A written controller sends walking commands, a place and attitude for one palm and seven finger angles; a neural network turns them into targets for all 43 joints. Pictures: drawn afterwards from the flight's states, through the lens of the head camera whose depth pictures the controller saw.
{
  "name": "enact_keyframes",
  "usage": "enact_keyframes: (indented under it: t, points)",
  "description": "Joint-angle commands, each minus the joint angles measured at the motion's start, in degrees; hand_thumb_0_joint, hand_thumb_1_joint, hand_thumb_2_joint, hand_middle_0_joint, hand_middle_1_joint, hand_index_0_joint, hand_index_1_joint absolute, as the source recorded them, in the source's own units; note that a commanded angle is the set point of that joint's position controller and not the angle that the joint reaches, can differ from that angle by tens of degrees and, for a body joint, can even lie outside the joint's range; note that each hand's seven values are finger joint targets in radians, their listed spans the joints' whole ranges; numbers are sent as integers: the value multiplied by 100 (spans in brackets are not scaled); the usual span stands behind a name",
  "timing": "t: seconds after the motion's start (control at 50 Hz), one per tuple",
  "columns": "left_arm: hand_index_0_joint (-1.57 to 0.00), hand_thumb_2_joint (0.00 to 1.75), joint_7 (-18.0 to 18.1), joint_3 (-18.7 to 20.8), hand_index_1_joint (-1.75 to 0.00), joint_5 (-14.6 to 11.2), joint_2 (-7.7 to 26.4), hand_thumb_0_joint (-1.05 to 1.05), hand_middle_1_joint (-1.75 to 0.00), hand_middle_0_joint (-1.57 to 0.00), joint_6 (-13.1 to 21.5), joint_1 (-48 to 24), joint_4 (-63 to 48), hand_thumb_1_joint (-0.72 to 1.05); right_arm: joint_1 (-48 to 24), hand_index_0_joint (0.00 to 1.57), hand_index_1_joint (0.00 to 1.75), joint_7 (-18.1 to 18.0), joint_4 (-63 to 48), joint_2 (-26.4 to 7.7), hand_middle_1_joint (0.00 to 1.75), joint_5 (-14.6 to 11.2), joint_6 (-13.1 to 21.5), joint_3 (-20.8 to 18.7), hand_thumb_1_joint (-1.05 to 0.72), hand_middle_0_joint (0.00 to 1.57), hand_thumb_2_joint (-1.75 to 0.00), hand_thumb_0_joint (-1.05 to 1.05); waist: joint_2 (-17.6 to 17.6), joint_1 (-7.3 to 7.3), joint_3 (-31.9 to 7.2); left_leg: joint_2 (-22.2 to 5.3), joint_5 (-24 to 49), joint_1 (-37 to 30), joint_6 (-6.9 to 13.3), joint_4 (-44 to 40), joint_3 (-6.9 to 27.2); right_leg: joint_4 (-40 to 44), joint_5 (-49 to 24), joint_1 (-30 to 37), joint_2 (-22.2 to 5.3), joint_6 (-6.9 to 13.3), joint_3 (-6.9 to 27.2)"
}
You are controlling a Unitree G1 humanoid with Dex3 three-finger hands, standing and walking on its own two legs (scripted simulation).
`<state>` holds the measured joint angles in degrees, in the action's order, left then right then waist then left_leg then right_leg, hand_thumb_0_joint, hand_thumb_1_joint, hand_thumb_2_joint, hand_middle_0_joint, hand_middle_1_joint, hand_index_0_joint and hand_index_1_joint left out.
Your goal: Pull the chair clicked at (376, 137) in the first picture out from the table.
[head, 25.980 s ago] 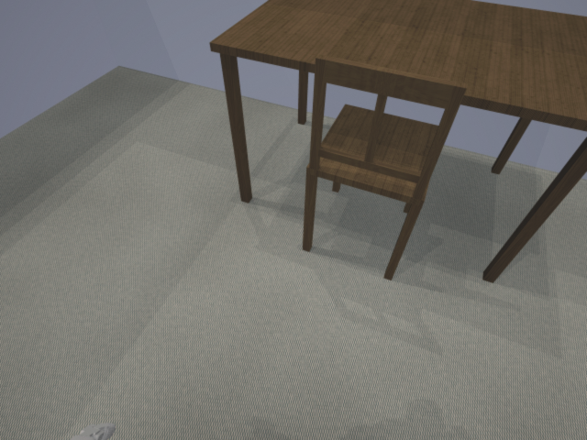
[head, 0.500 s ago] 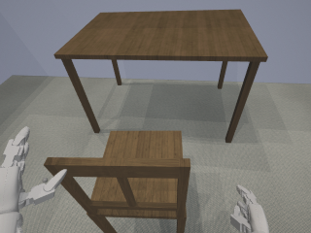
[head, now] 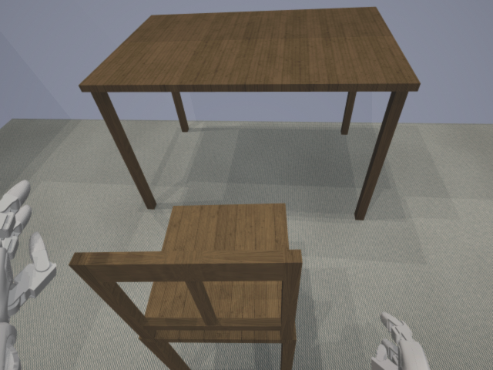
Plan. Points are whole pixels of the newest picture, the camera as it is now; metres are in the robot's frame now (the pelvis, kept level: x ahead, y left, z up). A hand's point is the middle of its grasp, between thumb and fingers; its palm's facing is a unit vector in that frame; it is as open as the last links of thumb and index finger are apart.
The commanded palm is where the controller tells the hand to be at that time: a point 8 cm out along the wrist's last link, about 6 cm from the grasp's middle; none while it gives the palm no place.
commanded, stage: draw the hand back to the body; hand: left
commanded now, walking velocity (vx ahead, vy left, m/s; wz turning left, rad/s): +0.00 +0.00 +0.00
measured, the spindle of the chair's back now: (202, 301) +0.27 +0.14 -0.11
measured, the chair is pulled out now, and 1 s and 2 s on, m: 0.60 0.60 0.60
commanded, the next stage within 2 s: step back with the hand held close in 0.04 s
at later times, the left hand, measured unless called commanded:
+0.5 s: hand (38, 280) +0.18 +0.28 +0.15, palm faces +0.37 -0.77 -0.53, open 7.4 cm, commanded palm +0.12 +0.32 +0.18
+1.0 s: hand out of the picture +0.13 +0.28 +0.16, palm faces +0.47 -0.74 -0.48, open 7.4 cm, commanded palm +0.07 +0.31 +0.18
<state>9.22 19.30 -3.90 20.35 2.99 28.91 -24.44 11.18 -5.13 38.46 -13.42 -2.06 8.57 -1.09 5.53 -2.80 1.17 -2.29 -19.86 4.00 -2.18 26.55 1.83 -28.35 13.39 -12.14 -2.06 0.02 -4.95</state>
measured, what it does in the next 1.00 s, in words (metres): shifts its weight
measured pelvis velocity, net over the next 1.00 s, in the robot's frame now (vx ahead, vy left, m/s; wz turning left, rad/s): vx -0.08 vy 0.01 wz -0.01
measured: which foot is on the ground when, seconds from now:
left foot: down 0.00-1.00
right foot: down 0.00-1.00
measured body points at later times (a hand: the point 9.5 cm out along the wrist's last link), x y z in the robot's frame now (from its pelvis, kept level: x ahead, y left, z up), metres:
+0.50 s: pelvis -0.03 +0.02 +0.00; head +0.00 +0.01 +0.45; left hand +0.15 +0.32 +0.18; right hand +0.14 -0.23 -0.09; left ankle -0.06 +0.15 -0.74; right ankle +0.02 -0.12 -0.74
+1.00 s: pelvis -0.08 +0.01 -0.01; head -0.06 +0.02 +0.44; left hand +0.10 +0.32 +0.19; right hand +0.08 -0.23 -0.09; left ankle -0.06 +0.15 -0.74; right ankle +0.02 -0.12 -0.74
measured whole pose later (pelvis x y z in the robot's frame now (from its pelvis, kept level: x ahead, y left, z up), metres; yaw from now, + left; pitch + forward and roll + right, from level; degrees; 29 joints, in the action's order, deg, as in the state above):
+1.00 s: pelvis -0.08 +0.01 -0.01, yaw +0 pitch +1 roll -1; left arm 11.4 24.9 -1.4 23.2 7.0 31.2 -30.3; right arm 13.3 -5.2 33.9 -12.2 -0.9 4.5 -1.0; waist 0.2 -0.5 1.1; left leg -1.3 -16.9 18.7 -0.9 34.8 1.4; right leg -28.5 6.2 -23.3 -2.6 -0.7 -3.8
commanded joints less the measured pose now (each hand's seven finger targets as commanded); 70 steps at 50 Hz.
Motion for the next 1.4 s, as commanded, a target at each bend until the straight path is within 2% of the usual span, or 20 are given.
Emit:
enact_keyframes:
  t: [0.0,0.04,0.1,0.14,0.16,0.18,0.24,0.3,0.38,0.52,0.6,0.7,0.78,0.82,1.0,1.1,1.18,1.24,1.32,1.38]
  points:
    - [-20,90,169,877,-30,50,1153,0,-30,-20,327,-449,-1148,90,-848,20,30,-48,-956,-525,30,-31,356,-144,-90,20,-90,0,-63,-23,-427,-55,1449,631,242,-407,-141,416,-981,742,-196,109,153]
    - [-20,90,167,825,-30,28,1063,0,-30,-20,314,-399,-944,90,-818,20,30,-51,-946,-533,30,-26,325,-151,-90,20,-90,0,-408,-14,-365,-75,1373,657,257,-424,-132,419,-896,698,-188,88,125]
    - [-20,90,146,791,-30,56,1087,0,-30,-20,321,-548,-1144,90,-857,20,30,-23,-965,-556,30,-26,330,-140,-90,20,-90,0,-29,-7,-413,-55,1389,641,245,-431,-135,426,-887,719,-195,113,163]
    - [-20,90,123,520,-30,50,831,0,-30,-20,308,-503,-1054,90,-839,20,30,-14,-973,-548,30,-12,331,-123,-90,20,-90,0,-237,14,-306,-78,1450,643,251,-449,-115,390,-940,654,-189,109,130]
    - [-20,90,114,1490,-30,-12,1870,0,-30,-20,634,-1514,-1633,90,-616,20,30,-15,-1119,-709,30,-31,168,-217,-90,20,-90,0,-293,134,105,-211,1043,932,355,-307,-98,725,-1477,280,-458,149,895]
    - [-20,90,78,1316,-30,28,1523,0,-30,-20,657,-1057,-1064,90,-623,20,30,-16,-1001,-616,30,-10,98,-230,-90,20,-90,0,-540,212,-11,-159,903,909,328,-242,-32,749,-1569,381,-587,208,902]
    - [-20,90,23,975,-30,71,1017,0,-30,-20,632,-269,-791,90,-676,20,30,19,-1121,-615,30,28,-92,-237,-90,20,-90,0,-452,220,-374,-193,1259,799,307,-345,-34,553,-1854,592,-599,175,802]
    - [-20,90,74,998,-30,128,1051,0,-30,-20,627,122,-1155,90,-793,20,30,37,-1256,-614,30,23,-257,-272,-90,20,-90,0,-92,213,-755,-353,2087,798,320,-460,29,238,-2258,848,-552,107,593]
    - [-20,90,166,1215,-30,161,1254,0,-30,-20,617,349,-1486,90,-764,20,30,5,-1379,-507,30,21,-406,-310,-90,20,-90,0,-445,194,-1027,-440,2509,962,286,-274,78,39,-2589,969,-564,80,504]
    - [-20,90,257,1330,-30,135,1342,0,-30,-20,671,342,-1741,90,-643,20,30,-90,-1346,-463,30,24,-323,-296,-90,20,-90,0,16,195,-909,-561,1706,1562,353,-374,249,-162,-1822,818,-457,7,443]
    - [-20,90,285,1262,-30,144,1285,0,-30,-20,626,254,-1621,90,-584,20,30,-112,-1282,-492,30,22,-252,-307,-90,20,-90,0,16,207,-720,-517,814,1989,370,-343,246,-101,-1440,732,-443,11,570]
    - [-20,90,329,1213,-30,217,1349,0,-30,-20,628,-86,-1677,90,-437,20,30,-119,-1269,-554,30,64,-211,-274,-90,20,-90,0,-223,231,-350,-291,-591,2336,392,-207,204,461,3,208,-524,78,954]
    - [-20,90,341,1205,-30,260,1319,0,-30,-20,671,-147,-1668,90,-423,20,30,-93,-1339,-544,30,109,-180,-211,-90,20,-90,0,-428,213,-340,-232,-960,2390,422,-173,233,715,942,-49,-522,48,1004]
    - [-20,90,360,1271,-30,272,1358,0,-30,-20,699,-88,-1704,90,-391,20,30,-106,-1322,-551,30,105,-163,-211,-90,20,-90,0,-195,222,-409,-293,-1111,2518,467,-308,282,634,1003,115,-472,21,936]
    - [-20,90,376,1409,-30,318,1391,0,-30,-20,788,66,-1686,90,-416,20,30,-71,-1296,-630,30,83,-67,-303,-90,20,-90,0,17,208,-430,-471,-878,3202,517,-481,450,62,7,707,-314,-29,761]
    - [-20,90,371,1470,-30,305,1443,0,-30,-20,837,110,-1701,90,-376,20,30,-37,-1195,-599,30,101,-60,-360,-90,20,-90,0,-395,215,-594,-309,-629,2962,431,-9,308,232,-333,432,-526,86,1016]
    - [-20,90,369,1438,-30,270,1453,0,-30,-20,887,121,-1858,90,-394,20,30,5,-1154,-570,30,152,-104,-335,-90,20,-90,0,-735,234,-791,-132,-520,2479,352,326,221,675,157,-74,-768,201,1136]
    - [-20,90,374,1456,-30,279,1429,0,-30,-20,923,238,-1994,90,-449,20,30,-9,-1140,-594,30,152,-136,-328,-90,20,-90,0,-368,247,-903,-308,-294,2555,412,-22,382,399,-4,108,-548,97,888]
    - [-20,90,348,1556,-30,310,1357,0,-30,-20,991,339,-1991,90,-514,20,30,-58,-1192,-573,30,127,-83,-358,-90,20,-90,0,368,223,-976,-764,-24,3475,590,-464,675,-746,-1060,1081,-150,-81,515]
    - [-20,90,302,1558,-30,296,1335,0,-30,-20,1043,217,-2003,90,-443,20,30,-60,-1190,-533,30,129,1,-387,-90,20,-90,0,165,233,-944,-719,-10,3682,547,-173,549,-954,-1698,1155,-236,-41,587]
